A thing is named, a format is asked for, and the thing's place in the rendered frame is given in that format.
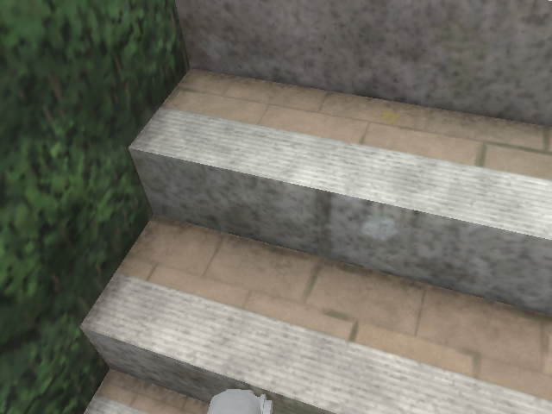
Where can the robot left thigh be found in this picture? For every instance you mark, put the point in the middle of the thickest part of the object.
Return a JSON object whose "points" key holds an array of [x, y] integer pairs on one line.
{"points": [[237, 401]]}

